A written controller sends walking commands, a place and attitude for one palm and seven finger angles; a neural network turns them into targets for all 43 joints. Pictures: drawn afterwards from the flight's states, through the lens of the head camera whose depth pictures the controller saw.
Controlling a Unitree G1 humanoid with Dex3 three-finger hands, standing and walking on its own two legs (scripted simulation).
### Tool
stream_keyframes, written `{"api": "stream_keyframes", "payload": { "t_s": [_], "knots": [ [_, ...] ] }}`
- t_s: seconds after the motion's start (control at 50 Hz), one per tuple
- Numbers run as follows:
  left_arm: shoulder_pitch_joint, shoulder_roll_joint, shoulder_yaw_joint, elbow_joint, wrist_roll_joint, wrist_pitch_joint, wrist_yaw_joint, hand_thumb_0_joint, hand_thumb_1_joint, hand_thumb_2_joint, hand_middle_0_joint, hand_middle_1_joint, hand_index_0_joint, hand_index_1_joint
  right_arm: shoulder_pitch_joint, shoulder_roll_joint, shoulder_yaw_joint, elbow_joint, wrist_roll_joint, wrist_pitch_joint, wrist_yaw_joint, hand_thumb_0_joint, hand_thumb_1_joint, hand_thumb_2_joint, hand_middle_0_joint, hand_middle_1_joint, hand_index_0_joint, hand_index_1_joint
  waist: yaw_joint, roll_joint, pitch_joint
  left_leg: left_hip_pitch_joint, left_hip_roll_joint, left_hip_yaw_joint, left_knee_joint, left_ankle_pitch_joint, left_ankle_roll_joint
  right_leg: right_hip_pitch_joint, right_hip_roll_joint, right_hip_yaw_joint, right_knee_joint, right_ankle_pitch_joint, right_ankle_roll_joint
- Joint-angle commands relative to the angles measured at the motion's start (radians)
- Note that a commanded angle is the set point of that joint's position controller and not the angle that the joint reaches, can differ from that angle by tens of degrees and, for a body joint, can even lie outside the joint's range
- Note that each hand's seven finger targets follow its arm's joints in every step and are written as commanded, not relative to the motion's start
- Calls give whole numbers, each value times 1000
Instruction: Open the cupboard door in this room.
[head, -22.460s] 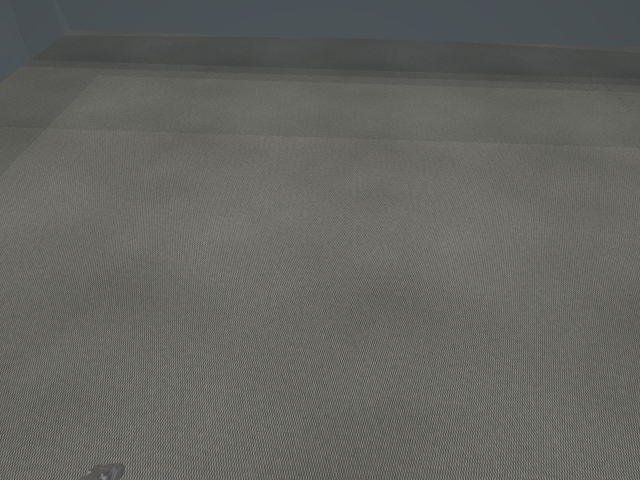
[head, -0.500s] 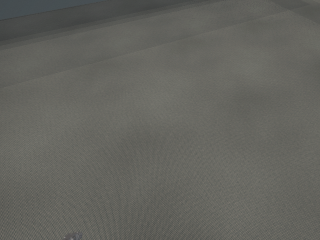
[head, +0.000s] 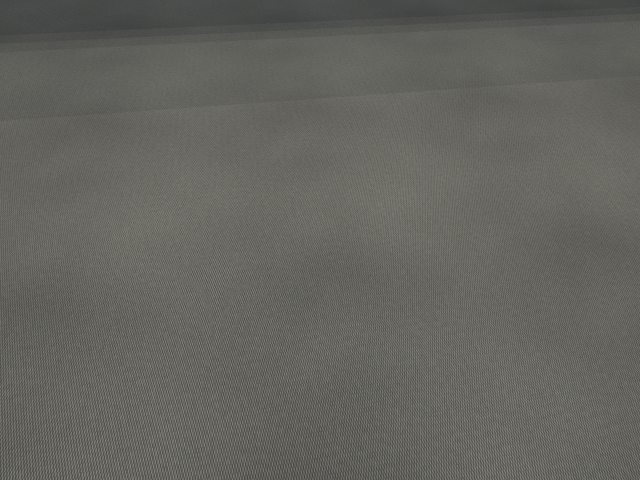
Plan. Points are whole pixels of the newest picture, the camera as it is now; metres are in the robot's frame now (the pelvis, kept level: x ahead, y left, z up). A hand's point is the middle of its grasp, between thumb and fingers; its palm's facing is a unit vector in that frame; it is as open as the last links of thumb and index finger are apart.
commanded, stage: turn or walk to find it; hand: left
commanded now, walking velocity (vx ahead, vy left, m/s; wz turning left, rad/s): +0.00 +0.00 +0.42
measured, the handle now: out of the picture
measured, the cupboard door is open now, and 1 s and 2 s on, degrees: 0 0 0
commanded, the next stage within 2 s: stand and wait in 1.10 s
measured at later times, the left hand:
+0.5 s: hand out of the picture +0.07 +0.20 -0.14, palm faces +0.20 -0.94 -0.28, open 7.4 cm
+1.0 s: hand out of the picture -0.11 +0.19 -0.18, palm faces +0.49 -0.84 -0.25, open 7.4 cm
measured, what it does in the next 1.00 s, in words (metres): steps on the spot, turning left: left foot, then right foot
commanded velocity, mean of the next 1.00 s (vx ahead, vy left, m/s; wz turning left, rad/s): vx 0.00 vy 0.00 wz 0.42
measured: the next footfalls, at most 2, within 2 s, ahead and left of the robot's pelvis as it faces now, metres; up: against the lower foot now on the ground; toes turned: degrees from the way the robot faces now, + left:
left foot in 0.02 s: +0.02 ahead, +0.12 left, +0.00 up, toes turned +4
right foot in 0.48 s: +0.05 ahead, -0.12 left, +0.00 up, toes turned +7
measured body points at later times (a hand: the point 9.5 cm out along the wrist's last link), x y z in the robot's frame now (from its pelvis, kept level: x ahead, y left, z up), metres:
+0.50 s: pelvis +0.00 -0.02 +0.00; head +0.04 -0.03 +0.45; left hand +0.06 +0.25 -0.12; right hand +0.08 -0.25 -0.16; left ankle -0.02 +0.12 -0.73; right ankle +0.01 -0.13 -0.73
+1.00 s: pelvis -0.02 +0.00 -0.01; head +0.02 +0.03 +0.44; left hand -0.13 +0.23 -0.16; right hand +0.19 -0.19 -0.14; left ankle -0.08 +0.09 -0.73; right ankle +0.01 -0.13 -0.72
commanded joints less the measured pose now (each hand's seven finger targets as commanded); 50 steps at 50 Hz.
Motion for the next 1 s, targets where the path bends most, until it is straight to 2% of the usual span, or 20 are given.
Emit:
{"api": "stream_keyframes", "payload": {
  "t_s": [0.0,0.04,0.08,0.12,0.32,0.38,0.42,0.44,0.46,0.48,0.5,0.52,0.56,0.62,0.82,0.9,0.92,0.94,0.96,0.98],
  "knots": [
    [-32,87,16,-109,-7,5,3,0,900,900,-200,-300,-200,-300,135,-252,-58,-53,-5,-36,-13,0,-900,-900,200,300,200,300,-81,313,-138,229,386,-421,-296,617,215,-290,30,109,346,-347,49],
    [-116,100,23,-99,-5,21,9,0,900,900,-200,-300,-200,-300,99,-216,-52,-46,-11,-36,-34,0,-900,-900,200,300,200,300,-82,271,-78,109,325,-402,-310,462,231,-304,31,224,487,-272,45],
    [-83,109,27,-67,-4,16,-6,0,900,900,-200,-300,-200,-300,17,-165,-32,-66,-10,-42,-38,0,-900,-900,200,300,200,300,-35,187,-48,101,234,-296,-289,513,201,-300,39,235,517,-143,48],
    [-56,110,25,-48,-6,11,-9,0,900,900,-200,-300,-200,-300,18,-158,-29,-71,-4,-50,-38,0,-900,-900,200,300,200,300,-26,164,-85,143,204,-246,-276,592,189,-284,46,229,517,-101,58],
    [-144,91,14,-108,-11,8,-1,0,900,900,-200,-300,-200,-300,74,-162,-50,-75,-13,-38,-31,0,-900,-900,200,300,200,300,-61,173,-105,147,195,-365,-247,562,219,-207,95,236,266,-149,61],
    [-100,86,13,-108,-17,0,1,0,900,900,-200,-300,-200,-300,46,-167,-55,-86,-14,-33,-30,0,-900,-900,200,300,200,300,-40,194,-136,97,171,-392,-204,603,207,-84,129,219,94,-110,48],
    [-31,101,17,-89,-17,-14,4,0,900,900,-200,-300,-200,-300,34,-154,-56,-89,-7,-32,-28,0,-900,-900,200,300,200,300,-5,150,-157,16,127,-378,-140,531,161,76,133,206,-122,68,41],
    [13,134,22,-82,-13,-25,8,0,900,900,-200,-300,-200,-300,37,-126,-53,-93,0,-35,-24,0,-900,-900,200,300,200,300,14,77,-184,-67,76,-340,-70,389,113,206,66,255,-244,164,28],
    [31,216,40,-78,3,-35,17,0,900,900,-200,-300,-200,-300,57,-61,-42,-111,8,-39,-17,0,-900,-900,200,300,200,300,14,-169,-199,-260,-54,-188,105,75,38,338,-170,480,-275,263,-52],
    [35,249,40,-91,2,-31,15,0,900,900,-200,-300,-200,-300,26,-63,-46,-131,1,-31,-20,0,-900,-900,200,300,200,300,29,-219,-149,-307,-101,-137,295,-254,15,240,-322,562,-283,411,-161],
    [10,223,47,-97,-5,-34,18,0,900,900,-200,-300,-200,-300,19,-90,-52,-119,-8,-12,-23,0,-900,-900,200,300,200,300,22,-248,-120,-304,-62,-186,447,-254,19,134,-310,566,-304,370,-191],
    [-41,197,41,-111,-6,-27,22,0,900,900,-200,-300,-200,-300,25,-94,-58,-106,-6,-3,-20,0,-900,-900,200,300,200,300,-8,-187,-66,-311,-49,-183,549,-197,18,76,-273,517,-312,303,-184],
    [-105,139,25,-128,-5,-33,17,0,900,900,-200,-300,-200,-300,61,-79,-52,-66,-10,2,-6,0,-900,-900,200,300,200,300,-45,-110,-46,-309,-25,-148,622,-69,-1,72,-169,349,-276,337,-145],
    [-74,128,23,-117,-3,-40,17,0,900,900,-200,-300,-200,-300,76,-68,-48,-49,-8,4,-2,0,-900,-900,200,300,200,300,-37,-146,-68,-307,-12,-116,611,-16,-23,116,-150,262,-268,398,-128],
    [60,189,40,-47,10,-27,13,0,900,900,-200,-300,-200,-300,-73,-47,-15,-82,5,-12,-4,0,-900,-900,200,300,200,300,34,-192,-97,-184,-7,-9,203,-123,-15,210,-198,219,-189,594,-166],
    [24,204,48,-41,1,-19,11,0,900,900,-200,-300,-200,-300,8,-67,-15,-69,3,-31,-7,0,-900,-900,200,300,200,300,-22,-151,-146,35,-13,31,-133,93,10,140,-179,148,-59,509,-90],
    [19,184,44,-47,-7,-12,8,0,900,900,-200,-300,-200,-300,48,-112,-25,-62,1,-40,-4,0,-900,-900,200,300,200,300,-47,-27,-177,184,44,-43,-234,264,31,32,-134,101,72,373,-38],
    [44,119,33,-75,-13,-7,3,0,900,900,-200,-300,-200,-300,86,-218,-50,-64,-8,-47,-8,0,-900,-900,200,300,200,300,-61,267,-202,348,295,-354,-231,640,147,-229,-4,60,268,-113,37],
    [-15,98,12,-104,-5,0,7,0,900,900,-200,-300,-200,-300,140,-260,-58,-51,-1,-36,-15,0,-900,-900,200,300,200,300,-91,284,-186,301,395,-400,-234,847,241,-275,32,133,398,-377,48],
    [-64,100,15,-98,-6,14,17,0,900,900,-200,-300,-200,-300,142,-237,-53,-36,-4,-39,-30,0,-900,-900,200,300,200,300,-96,297,-180,255,357,-388,-237,835,235,-278,35,217,466,-342,47]
  ]
}}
